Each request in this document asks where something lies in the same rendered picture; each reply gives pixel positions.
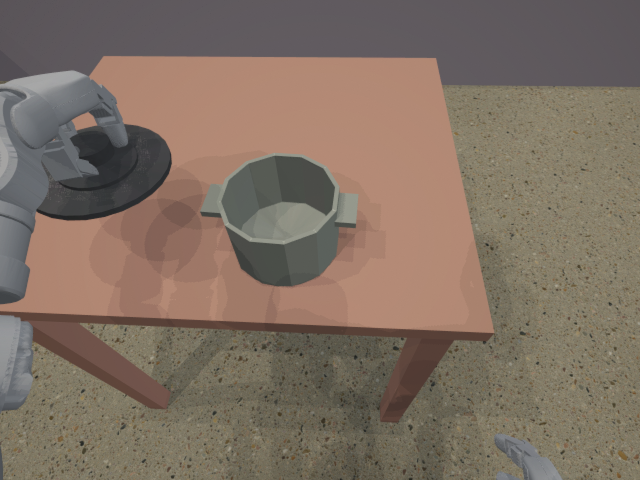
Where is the table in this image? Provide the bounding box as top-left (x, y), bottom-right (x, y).
top-left (0, 56), bottom-right (494, 423)

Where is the pot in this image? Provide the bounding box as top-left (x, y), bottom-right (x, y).
top-left (200, 153), bottom-right (359, 286)

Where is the robot right hand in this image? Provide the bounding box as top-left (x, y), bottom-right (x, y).
top-left (494, 434), bottom-right (563, 480)

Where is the robot left hand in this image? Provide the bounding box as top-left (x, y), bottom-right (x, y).
top-left (5, 70), bottom-right (128, 182)

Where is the lid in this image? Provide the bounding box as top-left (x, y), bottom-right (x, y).
top-left (36, 124), bottom-right (172, 221)

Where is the knob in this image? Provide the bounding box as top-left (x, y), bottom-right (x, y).
top-left (69, 131), bottom-right (115, 167)

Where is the left robot forearm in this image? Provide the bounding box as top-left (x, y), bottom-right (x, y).
top-left (0, 84), bottom-right (59, 304)

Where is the robot left upper arm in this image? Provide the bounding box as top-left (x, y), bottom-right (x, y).
top-left (0, 315), bottom-right (33, 480)

